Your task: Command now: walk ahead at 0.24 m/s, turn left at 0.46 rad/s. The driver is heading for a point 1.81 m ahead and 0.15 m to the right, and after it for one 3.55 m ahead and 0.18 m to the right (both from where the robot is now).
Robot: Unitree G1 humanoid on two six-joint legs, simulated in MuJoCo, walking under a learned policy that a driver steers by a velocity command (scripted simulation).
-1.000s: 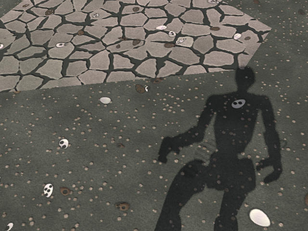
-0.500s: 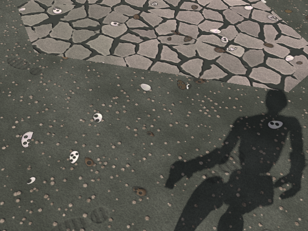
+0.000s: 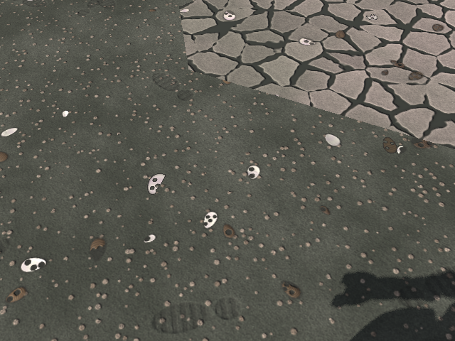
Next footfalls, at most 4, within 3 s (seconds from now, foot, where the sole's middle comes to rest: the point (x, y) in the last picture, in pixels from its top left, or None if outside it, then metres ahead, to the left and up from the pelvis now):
0.38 left None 0.21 0.15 -0.77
0.86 right None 0.37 0.00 -0.77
1.20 left None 0.36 0.20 -0.77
2.66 left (193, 257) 0.76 0.17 -0.77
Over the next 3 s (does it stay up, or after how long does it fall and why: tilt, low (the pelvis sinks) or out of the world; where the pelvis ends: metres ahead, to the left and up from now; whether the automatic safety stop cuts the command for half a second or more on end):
stays up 0.78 0.12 0.01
